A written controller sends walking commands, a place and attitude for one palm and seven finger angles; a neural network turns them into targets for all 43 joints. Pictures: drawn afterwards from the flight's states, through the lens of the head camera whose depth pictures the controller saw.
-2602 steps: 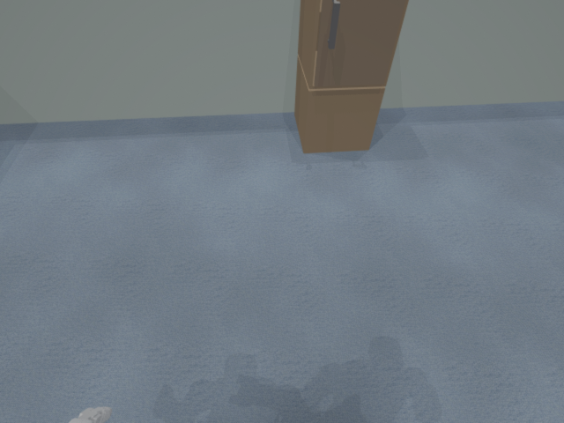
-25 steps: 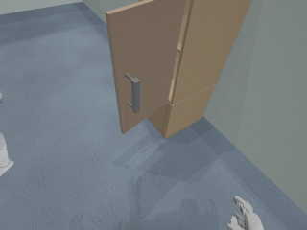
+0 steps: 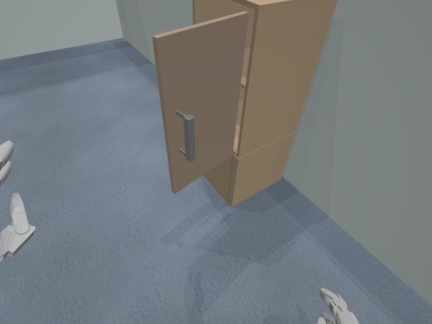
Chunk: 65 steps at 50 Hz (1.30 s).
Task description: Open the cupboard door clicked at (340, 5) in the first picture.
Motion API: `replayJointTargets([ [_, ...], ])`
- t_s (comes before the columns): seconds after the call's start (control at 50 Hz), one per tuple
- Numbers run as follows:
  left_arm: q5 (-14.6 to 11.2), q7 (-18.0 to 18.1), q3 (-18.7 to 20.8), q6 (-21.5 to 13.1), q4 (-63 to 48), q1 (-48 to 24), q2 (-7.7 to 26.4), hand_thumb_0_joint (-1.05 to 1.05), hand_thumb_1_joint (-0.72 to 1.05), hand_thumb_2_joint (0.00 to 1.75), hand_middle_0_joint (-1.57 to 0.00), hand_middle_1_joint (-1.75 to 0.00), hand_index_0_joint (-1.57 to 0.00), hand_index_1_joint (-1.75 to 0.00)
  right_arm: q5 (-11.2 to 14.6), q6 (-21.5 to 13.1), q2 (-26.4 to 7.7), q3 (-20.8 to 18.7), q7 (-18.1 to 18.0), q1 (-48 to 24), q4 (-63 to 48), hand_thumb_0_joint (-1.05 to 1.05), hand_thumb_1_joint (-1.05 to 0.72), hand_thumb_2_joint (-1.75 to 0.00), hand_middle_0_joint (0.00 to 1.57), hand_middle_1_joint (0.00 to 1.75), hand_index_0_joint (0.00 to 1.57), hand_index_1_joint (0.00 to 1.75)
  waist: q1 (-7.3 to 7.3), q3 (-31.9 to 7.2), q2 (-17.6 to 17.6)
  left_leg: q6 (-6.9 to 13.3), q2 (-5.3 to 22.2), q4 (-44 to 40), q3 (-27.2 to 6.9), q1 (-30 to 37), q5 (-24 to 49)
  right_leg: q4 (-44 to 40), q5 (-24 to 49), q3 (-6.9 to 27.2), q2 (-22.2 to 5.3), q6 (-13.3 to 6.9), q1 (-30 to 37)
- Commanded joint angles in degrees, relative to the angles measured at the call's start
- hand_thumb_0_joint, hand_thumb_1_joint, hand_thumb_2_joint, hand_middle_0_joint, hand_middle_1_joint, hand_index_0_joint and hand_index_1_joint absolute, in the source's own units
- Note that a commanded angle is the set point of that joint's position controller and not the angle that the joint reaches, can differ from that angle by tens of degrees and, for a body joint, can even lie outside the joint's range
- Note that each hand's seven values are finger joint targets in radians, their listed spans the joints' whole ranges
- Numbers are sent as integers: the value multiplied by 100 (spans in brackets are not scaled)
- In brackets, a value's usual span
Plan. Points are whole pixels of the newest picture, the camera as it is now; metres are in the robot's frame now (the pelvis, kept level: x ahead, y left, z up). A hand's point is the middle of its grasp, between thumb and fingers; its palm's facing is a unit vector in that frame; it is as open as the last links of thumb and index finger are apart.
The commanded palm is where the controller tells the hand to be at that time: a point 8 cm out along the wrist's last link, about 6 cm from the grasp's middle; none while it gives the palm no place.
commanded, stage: stop stepping back and stand still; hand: left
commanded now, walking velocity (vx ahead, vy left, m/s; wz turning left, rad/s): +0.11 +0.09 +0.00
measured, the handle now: (185, 136) +0.67 +0.14 -0.06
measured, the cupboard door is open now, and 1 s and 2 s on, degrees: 100 100 100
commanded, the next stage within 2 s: let the arm hang, fingers relaxed in 0.12 s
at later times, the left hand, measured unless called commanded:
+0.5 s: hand out of the picture +0.08 +0.19 -0.16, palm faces +0.03 -0.99 -0.16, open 7.3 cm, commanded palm none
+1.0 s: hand out of the picture +0.00 +0.24 -0.16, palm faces +0.04 -0.96 -0.26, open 7.4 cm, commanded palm none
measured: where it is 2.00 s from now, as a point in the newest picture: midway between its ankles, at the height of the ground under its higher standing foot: outside the picture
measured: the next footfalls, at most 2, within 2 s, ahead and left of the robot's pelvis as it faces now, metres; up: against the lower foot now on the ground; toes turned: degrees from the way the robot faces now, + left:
none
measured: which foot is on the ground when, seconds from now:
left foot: down 0.00-1.00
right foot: down 0.00-1.00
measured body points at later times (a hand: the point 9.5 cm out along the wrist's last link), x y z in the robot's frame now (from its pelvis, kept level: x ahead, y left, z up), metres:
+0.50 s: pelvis +0.01 +0.02 +0.00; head +0.01 +0.03 +0.45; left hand +0.08 +0.24 -0.15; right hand +0.09 -0.21 -0.14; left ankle +0.04 +0.14 -0.74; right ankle +0.02 -0.08 -0.74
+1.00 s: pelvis +0.01 +0.03 +0.01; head +0.02 +0.03 +0.46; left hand -0.01 +0.29 -0.14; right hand +0.02 -0.20 -0.16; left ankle +0.04 +0.14 -0.74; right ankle +0.02 -0.08 -0.74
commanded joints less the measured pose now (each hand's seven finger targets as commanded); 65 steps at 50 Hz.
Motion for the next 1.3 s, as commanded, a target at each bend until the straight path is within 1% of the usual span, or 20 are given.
replayJointTargets([
  [0.0, -24, 166, 666, -374, -878, -725, 966, 0, 90, 90, -20, -30, -20, -30, 59, -292, -702, -267, -81, -581, -830, 0, -90, -90, 20, 30, 20, 30, -91, 229, -315, 74, 308, 87, 21, -65, -158, -1472, -1578, 1789, -1773, -534, -574],
  [0.06, -21, 188, 695, -441, -1057, -740, 1015, 0, 90, 90, -20, -30, -20, -30, 40, -401, -730, -239, -180, -559, -817, 0, -90, -90, 20, 30, 20, 30, -90, 166, 227, 197, 200, -1553, 198, 1087, 86, -999, -1591, 1205, -1259, -115, -846],
  [0.1, -36, 168, 711, -501, -1349, -680, 981, 0, 90, 90, -20, -30, -20, -30, 47, -449, -904, -307, -194, -630, -971, 0, -90, -90, 20, 30, 20, 30, -11, 118, 996, 452, 794, -2113, -675, 1080, -45, -224, -905, 841, -649, 240, -705],
  [0.12, -48, 172, 808, -515, -1325, -597, 1031, 0, 90, 90, -20, -30, -20, -30, 86, -455, -897, -309, -186, -622, -971, 0, -90, -90, 20, 30, 20, 30, 3, -8, 876, 479, 927, -2143, -812, 810, -92, -125, -556, 692, -502, 358, -389],
  [0.14, -54, 133, 871, -521, -1191, -462, 1064, 0, 90, 90, -20, -30, -20, -30, 99, -459, -832, -278, -176, -571, -908, 0, -90, -90, 20, 30, 20, 30, -34, 27, 907, 394, 857, -2345, -774, 550, -657, -142, -909, 626, -505, 374, -302],
  [0.18, -19, 127, 845, -523, -1151, -435, 951, 0, 90, 90, -20, -30, -20, -30, 87, -491, -807, -242, -167, -600, -912, 0, -90, -90, 20, 30, 20, 30, -38, 172, 722, 375, 836, -2407, -735, 302, -371, -98, -405, 505, -442, 387, -77],
  [0.2, 437, -764, -1619, 650, 3226, -728, -343, 0, 90, 90, -20, -30, -20, -30, 27, -434, -1770, -599, 399, -726, 422, 0, -90, -90, 20, 30, 20, 30, -240, 450, 649, 375, 794, -1391, -690, -180, 1260, 690, 752, 233, -739, 408, -537],
  [0.22, 329, -860, -1551, 1094, 3495, -505, -585, 0, 90, 90, -20, -30, -20, -30, 66, -54, -1196, -526, 400, -388, 367, 0, -90, -90, 20, 30, 20, 30, -68, -9, 576, 324, 794, -1483, -487, 2, 1700, 644, 620, 311, -708, 386, -256],
  [0.24, 331, -860, -1713, 1151, 3669, -641, -821, 0, 90, 90, -20, -30, -20, -30, 1, 33, -1039, -478, 369, -264, 385, 0, -90, -90, 20, 30, 20, 30, -15, -274, 78, 327, 832, -1368, -564, 130, 1828, 613, 565, 285, -681, 341, -166],
  [0.28, 331, -857, -1727, 1135, 4194, -975, -610, 0, 90, 90, -20, -30, -20, -30, -24, 226, -971, -342, 364, -228, 396, 0, -90, -90, 20, 30, 20, 30, 26, -353, -882, 337, 679, -1280, -620, 80, 1264, 147, 282, 415, -784, 255, 21],
  [0.32, 322, -837, -1756, 1095, 4929, -1360, -280, 0, 90, 90, -20, -30, -20, -30, -56, 391, -980, -315, 386, -221, 549, 0, -90, -90, 20, 30, 20, 30, -59, -122, -1437, 199, 266, -973, -280, 392, 923, -501, 143, 848, -1176, 50, -278],
  [0.36, 269, -797, -1855, 1100, 5669, -1716, -146, 0, 90, 90, -20, -30, -20, -30, -87, 536, -1000, -308, 421, -288, 788, 0, -90, -90, 20, 30, 20, 30, -130, 187, -665, 158, 239, -1169, -259, 773, 1191, -588, 55, 877, -1188, -56, -631],
  [0.4, 223, -768, -1976, 1110, 6391, -1798, -241, 0, 90, 90, -20, -30, -20, -30, -92, 569, -937, -223, 419, -346, 1075, 0, -90, -90, 20, 30, 20, 30, -63, 275, 458, 195, 509, -1822, -535, 764, 1473, -376, 11, 645, -834, 147, -360],
  [0.44, 196, -741, -2042, 1092, 7073, -1602, -249, 0, 90, 90, -20, -30, -20, -30, -44, 562, -919, -182, 385, -368, 1320, 0, -90, -90, 20, 30, 20, 30, 66, 108, 619, 218, 625, -2088, -630, 679, 1452, -406, 218, 571, -745, 222, 207],
  [0.48, 167, -734, -2094, 1054, 7650, -1451, -395, 0, 90, 90, -20, -30, -20, -30, -12, 561, -763, -155, 343, -279, 1593, 0, -90, -90, 20, 30, 20, 30, 47, -80, 647, 161, 552, -2088, -479, 920, 1388, -594, 426, 630, -804, 203, 359],
  [0.52, 174, -714, -2024, 1031, 7948, -1382, -510, 0, 90, 90, -20, -30, -20, -30, -32, 584, -639, -204, 308, -160, 1785, 0, -90, -90, 20, 30, 20, 30, 31, -148, 1087, 158, 542, -2122, -416, 1062, 1238, -736, 447, 586, -822, 154, 405],
  [0.56, 169, -717, -2058, 1027, 8214, -1448, -500, 0, 90, 90, -20, -30, -20, -30, -4, 608, -636, -231, 290, -33, 1955, 0, -90, -90, 20, 30, 20, 30, 2, -53, 670, 174, 605, -2213, -469, 1110, 1136, -863, 351, 523, -829, 153, 381],
  [0.64, 157, -718, -2113, 1025, 8643, -1426, -476, 0, 90, 90, -20, -30, -20, -30, 24, 639, -701, -257, 276, 99, 2255, 0, -90, -90, 20, 30, 20, 30, -7, 221, 313, 197, 620, -2347, -466, 1191, 951, -1046, 140, 484, -836, 143, 236],
  [0.9, 167, -693, -2142, 1057, 9071, -1491, -312, 0, 90, 90, -20, -30, -20, -30, 11, 667, -824, -284, 287, 117, 2591, 0, -90, -90, 20, 30, 20, 30, -16, 624, 184, 203, 624, -2715, -543, 1103, 249, -1151, -401, 511, -850, 159, 38],
  [1.28, 162, -690, -2064, 950, 8894, -2030, -105, 0, 90, 90, -20, -30, -20, -30, -6, 591, -1016, -329, 296, -244, 2578, 0, -90, -90, 20, 30, 20, 30, -35, 394, 207, 148, 638, -2571, -424, 1440, 1296, -1294, 330, 602, -935, 172, 340],
])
